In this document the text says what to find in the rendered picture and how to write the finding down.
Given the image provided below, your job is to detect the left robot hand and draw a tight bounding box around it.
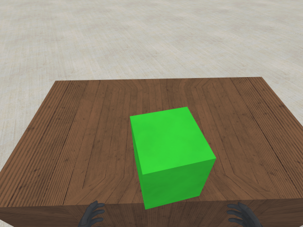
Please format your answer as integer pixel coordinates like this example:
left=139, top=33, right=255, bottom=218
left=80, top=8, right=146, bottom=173
left=78, top=201, right=105, bottom=227

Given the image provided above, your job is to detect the carton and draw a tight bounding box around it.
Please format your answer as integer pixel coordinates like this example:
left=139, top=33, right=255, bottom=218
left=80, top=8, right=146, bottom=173
left=130, top=107, right=216, bottom=209

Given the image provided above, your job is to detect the pedestal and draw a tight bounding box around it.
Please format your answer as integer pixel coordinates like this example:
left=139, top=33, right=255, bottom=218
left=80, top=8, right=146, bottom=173
left=0, top=77, right=303, bottom=227

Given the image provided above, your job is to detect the right robot hand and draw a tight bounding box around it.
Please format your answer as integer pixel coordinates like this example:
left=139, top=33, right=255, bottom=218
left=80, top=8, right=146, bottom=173
left=227, top=202, right=263, bottom=227

